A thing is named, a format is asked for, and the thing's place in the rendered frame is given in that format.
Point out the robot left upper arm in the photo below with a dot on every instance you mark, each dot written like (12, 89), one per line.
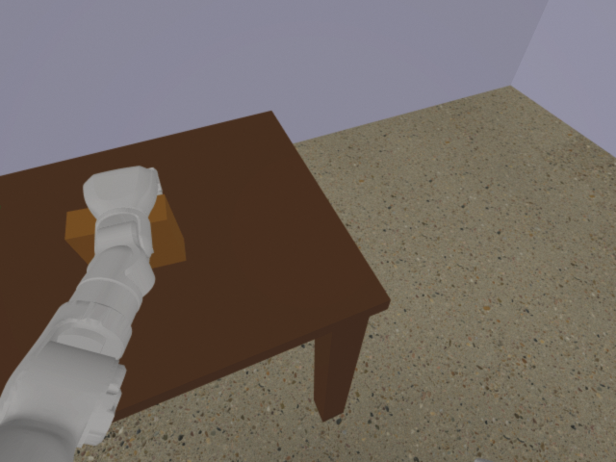
(67, 398)

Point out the table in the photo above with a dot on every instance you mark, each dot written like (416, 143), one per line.
(269, 264)

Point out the sponge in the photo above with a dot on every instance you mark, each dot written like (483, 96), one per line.
(167, 239)

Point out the left robot hand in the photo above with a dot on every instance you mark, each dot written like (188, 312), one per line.
(130, 187)

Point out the left robot forearm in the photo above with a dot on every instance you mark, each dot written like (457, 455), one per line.
(99, 315)

